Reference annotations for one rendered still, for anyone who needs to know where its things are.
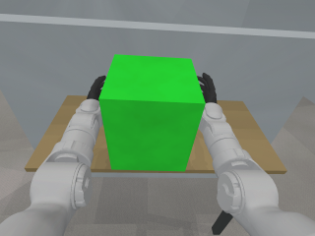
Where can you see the left robot hand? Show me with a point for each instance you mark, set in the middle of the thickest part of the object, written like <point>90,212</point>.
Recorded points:
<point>95,91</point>

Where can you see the right robot hand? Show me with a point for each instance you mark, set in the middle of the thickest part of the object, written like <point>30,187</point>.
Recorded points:
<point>209,90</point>

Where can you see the carton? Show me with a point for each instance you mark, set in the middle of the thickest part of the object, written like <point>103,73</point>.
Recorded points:
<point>151,108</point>

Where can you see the right robot forearm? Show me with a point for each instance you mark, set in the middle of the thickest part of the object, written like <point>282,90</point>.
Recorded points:
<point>223,146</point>

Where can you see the left robot upper arm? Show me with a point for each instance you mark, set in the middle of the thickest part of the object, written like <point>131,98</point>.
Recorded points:
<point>58,190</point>

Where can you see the table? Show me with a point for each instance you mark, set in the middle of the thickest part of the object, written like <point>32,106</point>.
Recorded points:
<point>243,125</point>

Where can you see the right robot upper arm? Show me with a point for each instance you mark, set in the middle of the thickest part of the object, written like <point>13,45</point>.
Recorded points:
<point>251,197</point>

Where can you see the left robot forearm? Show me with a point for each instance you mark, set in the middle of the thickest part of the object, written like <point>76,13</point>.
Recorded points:
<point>78,141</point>

